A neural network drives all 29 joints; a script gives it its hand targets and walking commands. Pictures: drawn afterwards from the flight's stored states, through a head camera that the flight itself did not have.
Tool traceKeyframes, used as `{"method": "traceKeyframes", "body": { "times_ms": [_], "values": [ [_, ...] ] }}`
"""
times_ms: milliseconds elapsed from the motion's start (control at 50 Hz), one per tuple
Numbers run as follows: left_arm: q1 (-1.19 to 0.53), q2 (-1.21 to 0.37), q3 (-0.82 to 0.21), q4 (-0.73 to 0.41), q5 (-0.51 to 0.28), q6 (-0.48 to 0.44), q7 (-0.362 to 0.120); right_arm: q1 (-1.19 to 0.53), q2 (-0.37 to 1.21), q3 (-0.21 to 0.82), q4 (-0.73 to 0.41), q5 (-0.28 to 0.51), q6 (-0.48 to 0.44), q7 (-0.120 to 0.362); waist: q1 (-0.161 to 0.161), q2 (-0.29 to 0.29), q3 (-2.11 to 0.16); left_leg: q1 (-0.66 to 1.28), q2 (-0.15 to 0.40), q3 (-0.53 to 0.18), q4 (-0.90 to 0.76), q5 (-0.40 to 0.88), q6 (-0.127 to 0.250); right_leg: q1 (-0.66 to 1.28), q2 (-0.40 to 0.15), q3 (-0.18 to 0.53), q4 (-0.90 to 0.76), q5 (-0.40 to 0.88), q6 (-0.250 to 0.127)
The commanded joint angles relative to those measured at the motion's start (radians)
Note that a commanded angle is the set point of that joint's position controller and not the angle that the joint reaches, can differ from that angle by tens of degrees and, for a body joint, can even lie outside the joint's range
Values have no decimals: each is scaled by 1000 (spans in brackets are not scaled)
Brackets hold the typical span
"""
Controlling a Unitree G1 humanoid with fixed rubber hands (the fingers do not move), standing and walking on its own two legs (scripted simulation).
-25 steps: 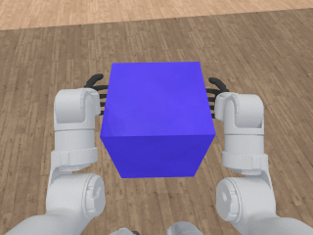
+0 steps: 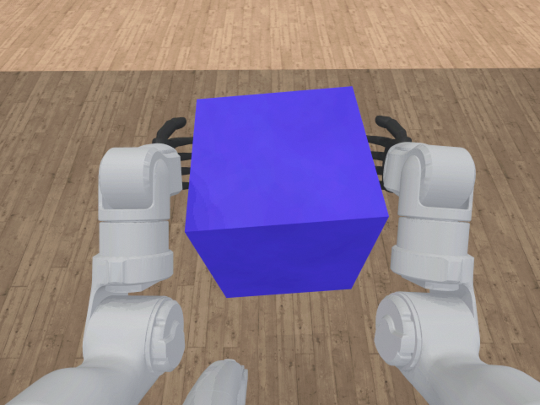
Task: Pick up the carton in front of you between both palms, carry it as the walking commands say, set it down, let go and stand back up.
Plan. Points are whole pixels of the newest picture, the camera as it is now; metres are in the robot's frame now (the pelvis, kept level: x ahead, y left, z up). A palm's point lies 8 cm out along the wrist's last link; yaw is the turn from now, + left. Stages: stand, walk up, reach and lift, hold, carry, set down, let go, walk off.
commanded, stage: carry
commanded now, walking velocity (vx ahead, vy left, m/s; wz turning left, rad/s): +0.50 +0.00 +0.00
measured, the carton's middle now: (282, 204) +0.38 +0.02 +0.07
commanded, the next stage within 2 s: none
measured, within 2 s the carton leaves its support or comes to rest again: neither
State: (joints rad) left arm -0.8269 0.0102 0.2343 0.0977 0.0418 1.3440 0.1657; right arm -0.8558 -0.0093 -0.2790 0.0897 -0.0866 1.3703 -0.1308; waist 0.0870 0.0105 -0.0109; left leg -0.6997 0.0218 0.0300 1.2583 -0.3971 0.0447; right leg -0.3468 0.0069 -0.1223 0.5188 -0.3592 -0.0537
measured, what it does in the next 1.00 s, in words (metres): climbs: left foot, then right foot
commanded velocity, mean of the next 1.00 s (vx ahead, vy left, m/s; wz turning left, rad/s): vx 0.50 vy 0.00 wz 0.00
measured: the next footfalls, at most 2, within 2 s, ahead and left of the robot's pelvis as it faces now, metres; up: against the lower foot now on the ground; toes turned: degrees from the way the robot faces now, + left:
left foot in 0.20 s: +0.32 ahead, +0.12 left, +0.03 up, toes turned +5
right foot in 0.60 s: +0.55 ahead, -0.09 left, +0.05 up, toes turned -7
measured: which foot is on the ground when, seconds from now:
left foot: up 0.00-0.18, down 0.20-0.60, up 0.62-1.00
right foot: down 0.00-0.22, up 0.24-0.58, down 0.60-1.00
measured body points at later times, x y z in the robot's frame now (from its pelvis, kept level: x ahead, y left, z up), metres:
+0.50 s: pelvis +0.30 +0.03 +0.03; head +0.35 +0.03 +0.48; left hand +0.71 +0.15 +0.18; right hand +0.68 -0.15 +0.19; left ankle +0.28 +0.12 -0.70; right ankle +0.40 -0.10 -0.64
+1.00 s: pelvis +0.62 +0.01 +0.05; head +0.64 +0.00 +0.50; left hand +1.00 +0.17 +0.22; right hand +1.02 -0.13 +0.23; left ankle +0.77 +0.11 -0.64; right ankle +0.51 -0.08 -0.68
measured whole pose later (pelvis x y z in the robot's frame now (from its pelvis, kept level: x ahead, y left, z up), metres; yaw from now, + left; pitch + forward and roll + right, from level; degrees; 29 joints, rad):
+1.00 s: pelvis +0.62 +0.01 +0.05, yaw -1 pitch +5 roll +1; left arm -0.89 0.01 0.24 0.18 0.08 1.36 0.18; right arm -0.90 0.01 -0.30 0.13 -0.13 1.34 -0.14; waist 0.06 -0.01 -0.07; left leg -0.68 0.02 0.12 0.71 -0.28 0.05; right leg -0.13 -0.03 -0.10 0.46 -0.51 0.00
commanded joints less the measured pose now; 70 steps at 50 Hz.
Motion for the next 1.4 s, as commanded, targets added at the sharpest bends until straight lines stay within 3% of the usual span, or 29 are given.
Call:
{"method": "traceKeyframes", "body": {
  "times_ms": [0, 120, 160, 180, 200, 220, 240, 280, 320, 460, 520, 560, 580, 600, 620, 640, 680, 740, 860, 940, 980, 1000, 1020, 1040, 1060, 1100, 1120, 1260, 1380],
  "values": [
    [-894, -1114, -576, -182, -526, -15, -279, -715, 1013, 544, -80, 371, -37, 166, -18, -108, -489, -177, 41, -4, -105, 23, -11, 504, -278, 344, -154, 291, -187],
    [-800, -1098, -553, -35, -468, -14, -294, -646, 1024, 551, 44, 357, -31, 188, -22, -165, -404, 98, -38, 156, -557, 118, -1, 395, -210, 136, -129, 563, -106],
    [-801, -1101, -545, -16, -462, -18, -296, -656, 1045, 550, 70, 376, -37, 202, -107, -158, -473, 421, -122, 240, -695, 167, 29, 302, -180, 19, 95, 813, -47],
    [-796, -1098, -536, -7, -452, -21, -295, -636, 1052, 542, 88, 389, -43, 208, -169, -105, -560, 704, -69, 163, -697, 159, 50, 155, -157, -12, 273, 703, -2],
    [-798, -1102, -526, 1, -443, -20, -296, -627, 1050, 534, 93, 391, -50, 211, -197, 105, -645, 908, 200, -337, -797, -80, 152, -89, -76, -1, 536, 378, 51],
    [-819, -1119, -521, -2, -440, -22, -297, -660, 1060, 535, 77, 399, -60, 215, -198, 331, -632, 1033, 331, -745, -922, 113, 275, -367, 93, 71, 780, -152, 59],
    [-846, -1125, -526, -19, -432, -29, -288, -694, 1089, 553, 34, 433, -58, 220, -172, 219, -604, 1034, 333, -667, -859, 227, 292, -460, 27, 168, 923, -157, 24],
    [-834, -1109, -507, -68, -408, -32, -265, -788, 1151, 597, -72, 504, -66, 232, -173, 31, -533, 900, 284, -472, -793, 412, 240, -495, -34, 170, 913, -111, 1],
    [-810, -1087, -496, -100, -384, -34, -239, -856, 1184, 631, -138, 556, -66, 237, -147, 48, -542, 841, 247, -368, -825, 341, 188, -454, -60, 166, 800, -56, 3],
    [-756, -1000, -526, -154, -331, -19, -197, -783, 1117, 638, -160, 556, -40, 238, -161, 124, -507, 773, 224, -167, -877, 375, 179, -372, -58, 68, 365, 36, 34],
    [-728, -993, -540, -88, -331, -7, -214, -730, 1088, 627, -78, 517, -31, 243, -157, 146, -470, 739, 189, -68, -841, 498, 128, -226, 10, -43, 155, 80, 23],
    [-712, -1006, -536, -21, -342, -5, -233, -706, 1082, 616, -16, 496, -29, 248, -97, 124, -496, 656, 157, 27, -669, 672, 74, 52, 75, -125, 7, 155, 0],
    [-701, -1013, -526, 17, -351, -8, -243, -690, 1082, 611, 16, 486, -29, 252, -49, 77, -565, 537, 128, 76, -514, 684, 26, 313, 39, -72, 7, 153, -29],
    [-677, -1009, -514, 42, -356, -13, -252, -701, 1078, 600, 39, 481, -29, 256, 9, -63, -646, 319, 71, 87, -272, 372, -23, 536, -191, 308, -50, -40, -94],
    [-706, -1008, -507, 51, -355, -24, -256, -721, 1107, 581, 52, 471, -29, 261, 0, -341, -629, -16, -87, 43, -55, -108, -50, 700, -359, 754, -149, 92, -234],
    [-732, -1040, -508, 29, -379, -24, -264, -747, 1112, 571, 56, 458, -35, 260, -1, -251, -576, -145, -48, -44, 108, -141, -21, 701, -362, 753, -127, 176, -252],
    [-846, -1110, -543, -64, -452, -33, -279, -739, 1114, 548, 35, 446, -42, 244, 2, -47, -528, -179, 0, -59, 147, -54, 1, 603, -317, 553, -60, 412, -214],
    [-971, -1160, -570, -170, -526, -37, -284, -740, 1098, 523, -13, 418, -43, 210, -27, -87, -522, -139, 23, -47, 53, 0, 6, 513, -277, 429, -107, 311, -159],
    [-921, -1114, -553, -151, -522, -10, -283, -681, 1030, 522, -9, 358, -29, 170, -14, -111, -464, -148, 48, 11, -250, 65, -21, 488, -258, 287, -159, 337, -176],
    [-874, -1092, -527, -49, -482, -9, -295, -639, 1042, 520, 91, 355, -22, 189, -18, -159, -412, 74, -33, 148, -544, 127, -2, 410, -210, 143, -132, 569, -108],
    [-858, -1108, -512, -7, -473, -11, -299, -618, 1071, 512, 147, 366, -24, 205, -96, -164, -470, 373, -122, 235, -682, 165, 27, 332, -185, 29, 77, 857, -51],
    [-861, -1108, -500, -2, -466, -15, -301, -603, 1081, 503, 167, 378, -29, 213, -159, -128, -554, 647, -96, 198, -698, 178, 48, 204, -161, -14, 247, 798, -6],
    [-877, -1111, -487, 6, -458, -15, -303, -600, 1092, 491, 173, 387, -36, 221, -206, 22, -649, 891, 135, -199, -762, -72, 122, -28, -113, 7, 491, 462, 42],
    [-907, -1141, -484, -2, -457, -16, -304, -647, 1096, 494, 158, 397, -49, 224, -195, 309, -643, 1045, 329, -708, -888, 72, 262, -348, 73, 57, 726, -143, 65],
    [-950, -1124, -483, -32, -447, -25, -295, -674, 1126, 500, 119, 426, -50, 233, -176, 233, -604, 1039, 322, -695, -875, 169, 280, -447, 36, 162, 879, -173, 30],
    [-913, -1105, -470, -73, -414, -27, -267, -776, 1189, 546, 11, 499, -51, 246, -171, 44, -541, 918, 283, -480, -794, 411, 236, -487, -27, 168, 904, -112, 4],
    [-894, -1098, -462, -73, -396, -26, -252, -830, 1209, 570, -38, 532, -53, 249, -158, 33, -531, 867, 261, -414, -804, 411, 205, -470, -49, 173, 844, -79, 4],
    [-841, -1020, -473, -139, -337, -15, -195, -818, 1167, 603, -112, 562, -29, 244, -158, 95, -526, 815, 234, -213, -872, 351, 201, -443, -64, 88, 484, -20, 37],
    [-781, -1028, -499, 4, -340, 6, -229, -731, 1131, 584, 35, 494, -19, 252, -123, 151, -474, 719, 170, -10, -747, 678, 95, -93, 61, -103, 68, 118, 7]
  ]
}}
